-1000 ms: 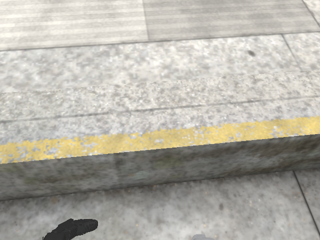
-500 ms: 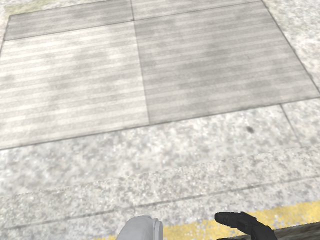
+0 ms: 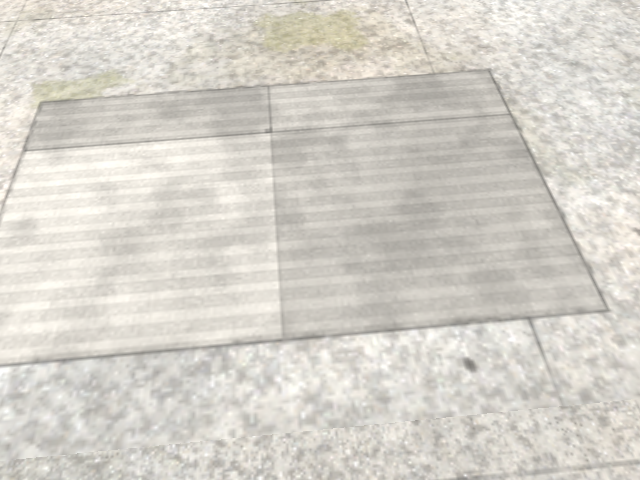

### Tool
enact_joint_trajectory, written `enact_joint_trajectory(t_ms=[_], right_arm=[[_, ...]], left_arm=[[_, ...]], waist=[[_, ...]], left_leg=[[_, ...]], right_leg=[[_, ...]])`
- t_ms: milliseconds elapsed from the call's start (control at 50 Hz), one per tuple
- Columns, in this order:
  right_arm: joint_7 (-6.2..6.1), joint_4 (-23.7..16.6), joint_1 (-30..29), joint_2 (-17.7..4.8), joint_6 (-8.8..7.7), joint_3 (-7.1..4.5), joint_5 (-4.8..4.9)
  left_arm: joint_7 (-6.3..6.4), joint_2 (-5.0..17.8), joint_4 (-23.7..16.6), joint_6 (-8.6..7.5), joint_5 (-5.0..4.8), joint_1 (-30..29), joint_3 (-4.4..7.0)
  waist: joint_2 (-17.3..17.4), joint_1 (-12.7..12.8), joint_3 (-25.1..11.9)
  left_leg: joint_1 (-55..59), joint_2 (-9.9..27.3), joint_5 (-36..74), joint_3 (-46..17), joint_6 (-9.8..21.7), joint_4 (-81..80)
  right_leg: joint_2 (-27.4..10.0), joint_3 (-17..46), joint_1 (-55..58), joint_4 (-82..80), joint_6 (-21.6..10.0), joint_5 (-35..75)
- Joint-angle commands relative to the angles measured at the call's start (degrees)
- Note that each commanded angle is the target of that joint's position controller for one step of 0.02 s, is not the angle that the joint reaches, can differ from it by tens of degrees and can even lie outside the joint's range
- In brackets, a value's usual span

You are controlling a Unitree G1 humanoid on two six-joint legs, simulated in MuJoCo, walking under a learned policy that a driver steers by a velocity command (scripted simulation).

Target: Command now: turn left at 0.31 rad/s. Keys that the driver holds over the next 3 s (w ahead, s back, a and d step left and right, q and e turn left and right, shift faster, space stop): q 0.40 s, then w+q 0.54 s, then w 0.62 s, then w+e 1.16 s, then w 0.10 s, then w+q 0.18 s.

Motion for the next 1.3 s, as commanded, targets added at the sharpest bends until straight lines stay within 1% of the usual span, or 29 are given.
enact_joint_trajectory(t_ms=[20,120,160,200,220,260,300,340,400,420,460,500,540,600,620,640,680,720,800,840,880,940,980,1020,1040,1060,1120,1140,1300], right_arm=[[0.44,-7.09,-0.85,-6.74,1.42,-1.71,-1.65],[-1.08,-16.94,-10.13,-4.57,2.97,-0.45,-1.65],[0.31,-21.25,-13.13,0.03,4.14,-0.20,-0.31],[1.37,-15.94,-6.19,0.13,3.43,-0.47,-0.41],[2.01,-18.65,-6.11,1.00,4.06,0.81,-2.37],[4.10,-19.69,-3.78,-3.23,4.90,-0.62,0.62],[4.30,-24.98,-3.56,-2.28,3.74,2.17,5.24],[3.80,-21.04,2.49,-3.97,6.36,1.70,0.91],[2.96,-18.69,12.18,-8.79,7.03,-0.65,-1.71],[0.93,-17.53,8.30,-7.62,7.60,-0.77,-0.05],[-0.95,-23.11,-6.69,-7.03,6.47,-1.19,-2.03],[-0.34,-28.21,-31.36,-1.96,4.59,1.89,-3.75],[-0.64,-27.40,-37.05,-0.07,2.45,2.86,-1.70],[-0.05,-21.87,-16.98,0.10,3.51,2.98,-2.15],[1.45,-22.16,-9.06,0.09,4.39,1.08,-0.83],[3.54,-24.90,9.05,-3.07,6.20,0.91,1.04],[4.80,-22.19,-0.69,-3.32,6.11,1.80,-3.21],[5.21,-23.36,-18.08,-0.26,3.46,2.88,-3.73],[5.74,-33.40,-30.10,5.98,5.28,5.85,-3.25],[6.76,-35.37,-22.14,2.83,6.12,5.83,-1.44],[6.11,-33.59,-21.18,1.93,8.49,5.01,-1.48],[6.62,-26.06,-17.51,-1.65,8.88,3.65,2.35],[4.55,-25.13,-4.52,-3.45,8.24,2.10,1.88],[5.97,-21.03,6.62,-6.92,6.96,-0.52,2.53],[6.47,-21.15,0.26,-13.50,7.64,-3.16,-0.17],[4.16,-21.01,-0.25,-11.35,7.87,-2.82,0.78],[1.42,-8.92,5.64,-4.82,3.32,0.58,-4.18],[2.39,-5.13,12.23,1.92,2.53,2.12,-2.12],[2.32,-1.03,24.74,-0.42,-4.63,1.80,-1.70]], left_arm=[[-1.06,1.33,-9.28,-3.12,0.21,-8.11,-0.53],[-0.94,1.50,-12.85,-3.80,0.78,-2.69,-1.07],[0.63,7.87,-8.38,-5.26,-1.01,5.72,-0.76],[2.81,3.99,-8.73,-4.11,-3.55,-2.81,-1.53],[3.65,6.38,-5.58,-4.01,-2.32,-2.88,-0.24],[4.11,6.64,-1.65,-4.21,-0.50,-0.76,0.08],[2.56,17.79,-6.43,-6.55,2.13,-8.64,3.07],[3.20,17.08,-8.37,-5.99,-2.81,-6.17,2.37],[2.12,22.56,-16.96,-5.78,-5.59,-20.69,3.65],[-0.23,15.61,-19.59,-6.07,-3.74,-28.46,1.72],[-0.41,6.68,-25.66,-5.45,-0.26,-28.59,-1.50],[0.14,9.42,-17.93,-4.55,1.56,3.86,-0.31],[1.52,7.36,-10.07,-4.22,1.19,17.98,-1.35],[2.85,0.95,-3.16,-5.74,-2.85,6.77,-3.40],[3.16,6.69,-1.82,-6.41,-1.12,3.96,-2.50],[5.21,21.98,-6.79,-9.03,-0.67,-4.24,2.45],[3.84,15.68,-6.54,-11.32,-1.80,-4.98,2.62],[2.91,9.01,-1.16,-11.43,-2.52,6.54,0.42],[3.10,10.78,7.03,-10.77,-0.80,12.67,2.54],[4.00,17.08,3.66,-11.65,-1.68,6.83,4.77],[6.08,12.97,5.89,-10.81,-2.76,6.65,3.74],[5.11,12.36,2.81,-8.14,-4.85,5.34,2.91],[2.79,19.54,1.83,-7.96,-4.28,8.73,3.77],[0.70,21.49,-3.60,-8.21,-4.24,-0.71,4.17],[-1.43,15.85,-7.31,-8.48,-3.05,-4.74,3.14],[-2.54,9.36,-11.98,-8.02,-3.60,-14.60,2.11],[0.56,-5.97,-17.88,-6.77,-1.31,-12.79,-3.22],[-0.06,-1.85,-15.03,-7.35,0.42,-14.52,-2.75],[-1.31,-0.71,-14.70,-3.59,-1.03,-22.90,-3.03]], waist=[[4.66,-5.76,-3.17],[2.77,0.66,-7.17],[-24.80,1.97,-3.64],[-10.69,-4.20,-4.85],[-4.84,-4.80,2.95],[-1.70,-8.72,2.56],[-14.95,-14.64,-5.79],[-19.90,-12.36,-14.48],[2.09,-22.73,-17.77],[20.58,-22.63,-17.01],[7.25,-8.62,-3.83],[-1.26,11.80,-2.45],[-12.53,19.28,4.94],[-13.75,4.46,4.00],[-5.28,-4.98,-3.17],[-16.76,-17.96,-12.51],[-3.03,-11.43,-8.06],[9.67,-2.22,-0.41],[-4.41,-2.30,-3.05],[-10.80,-7.50,-4.39],[-12.83,-5.96,-3.87],[-1.87,-5.66,-8.31],[-17.96,-9.96,-15.46],[-16.36,-16.16,-13.52],[-0.26,-12.60,-15.28],[0.70,-14.76,-12.87],[-0.42,-4.74,-0.38],[-4.58,-9.24,-0.28],[-0.33,-10.22,0.58]], left_leg=[[6.71,9.70,-5.38,-27.65,10.59,-20.79],[-3.42,4.60,10.25,-25.77,7.68,-4.12],[-19.09,-12.25,10.33,2.45,-2.50,25.73],[-14.89,-10.40,1.21,-1.18,-0.45,46.71],[-4.82,-11.66,0.34,-0.78,4.49,34.02],[-8.14,-17.00,-12.34,4.77,4.74,30.95],[-14.98,-12.76,-23.21,10.08,3.56,0.90],[6.69,-17.57,-8.32,10.49,4.23,0.15],[30.56,-15.13,10.32,-0.78,16.58,-8.09],[30.17,-6.28,16.95,-20.32,22.29,-14.58],[-14.51,0.35,1.09,-46.62,17.58,-15.11],[-42.94,0.02,4.51,-35.65,12.18,-6.69],[-47.70,-5.76,15.49,-13.31,7.48,5.86],[-14.09,-20.62,-12.01,0.04,6.04,41.70],[-32.33,-18.96,-15.49,-4.93,2.86,71.42],[-36.92,-6.54,-10.93,-20.67,1.49,65.44],[-46.83,-7.61,9.40,-20.32,3.09,69.43],[-47.11,-10.58,4.92,-7.97,3.19,63.84],[-45.30,-4.03,-4.83,4.58,4.56,54.19],[-46.04,5.13,-4.34,-0.75,4.37,38.10],[-41.56,5.06,-9.80,-0.74,6.43,39.78],[-3.86,-7.51,-14.76,21.00,8.24,13.19],[18.27,-13.42,-10.93,11.93,10.50,7.70],[36.67,-9.83,-13.61,-8.86,12.61,-15.33],[29.70,2.56,-36.18,-41.80,14.47,-33.98],[17.50,9.95,-26.21,-46.32,16.47,-41.74],[7.16,10.32,-14.76,-34.46,12.79,-40.22],[13.13,3.90,-5.81,-28.30,9.95,-37.12],[32.04,7.14,15.92,-20.34,13.84,-47.33]], right_leg=[[-1.62,4.39,-4.84,-8.84,-2.02,-0.35],[-6.71,15.88,10.12,-27.48,-5.16,-3.34],[-13.17,16.83,34.50,-65.68,-4.33,36.19],[-5.22,-0.41,31.10,-74.84,2.77,34.04],[-2.12,-4.29,26.79,-91.04,0.07,31.85],[-4.98,-8.25,48.27,-93.47,-0.47,66.52],[-9.15,-8.67,67.99,-58.28,3.90,127.42],[-12.88,-6.17,56.00,-54.43,1.52,133.00],[1.38,-9.94,20.62,-26.46,9.64,94.06],[9.45,-4.19,5.14,1.88,6.73,5.92],[3.06,25.40,11.41,18.43,-1.26,-25.15],[5.92,13.57,35.64,11.04,-3.62,-16.20],[1.37,-1.34,43.12,-37.81,-2.55,3.90],[-0.08,-10.82,35.75,-89.37,-3.02,41.43],[-9.86,4.24,52.96,-69.18,-3.18,71.29],[-26.55,29.47,59.38,-63.65,-10.15,46.32],[-20.72,20.10,56.99,-65.97,-3.97,4.79],[-10.72,4.42,51.85,-67.39,4.53,33.99],[-11.10,1.36,50.15,-79.92,-3.30,41.63],[-22.54,9.02,55.70,-85.80,-7.44,34.50],[-21.06,5.45,61.25,-90.12,-12.63,23.20],[-15.01,-11.97,46.22,-77.09,-6.62,93.36],[-15.00,-11.87,39.03,-57.75,-7.26,120.49],[-8.37,-9.94,13.99,-35.19,-7.08,74.86],[2.10,-6.47,5.24,-11.27,-5.60,15.14],[8.30,-0.79,2.79,20.31,-2.46,1.85],[5.60,8.99,-13.13,41.92,-5.31,-9.30],[5.05,5.42,-10.36,34.37,-6.36,-1.95],[3.08,-4.63,-25.12,24.44,-0.25,-15.33]])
